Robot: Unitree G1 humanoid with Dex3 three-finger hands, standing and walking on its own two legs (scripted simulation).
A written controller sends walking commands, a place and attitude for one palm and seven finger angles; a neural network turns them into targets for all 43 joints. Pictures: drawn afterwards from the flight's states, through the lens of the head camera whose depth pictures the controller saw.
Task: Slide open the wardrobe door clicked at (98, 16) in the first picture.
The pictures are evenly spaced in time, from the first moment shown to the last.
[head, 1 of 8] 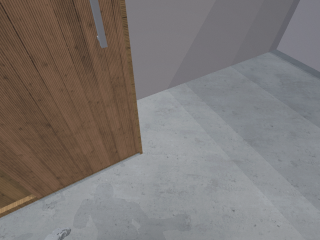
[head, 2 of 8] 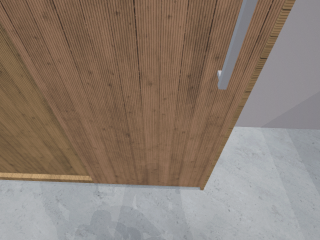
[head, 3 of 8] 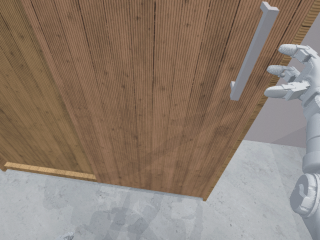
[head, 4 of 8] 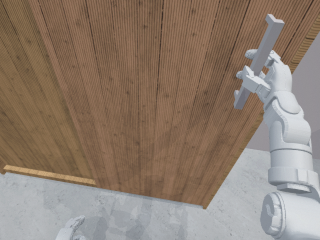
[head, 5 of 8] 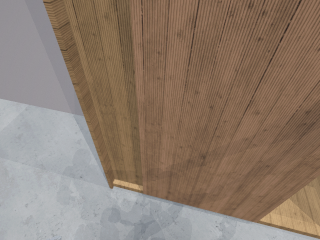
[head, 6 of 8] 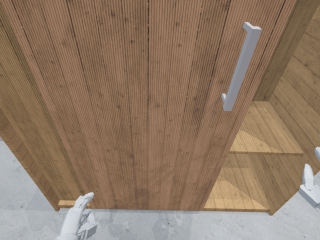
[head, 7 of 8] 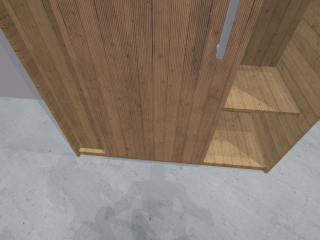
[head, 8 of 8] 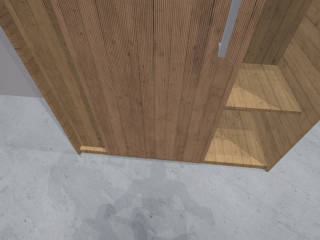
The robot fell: no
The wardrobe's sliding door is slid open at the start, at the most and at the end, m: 0.00 0.44 0.44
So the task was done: yes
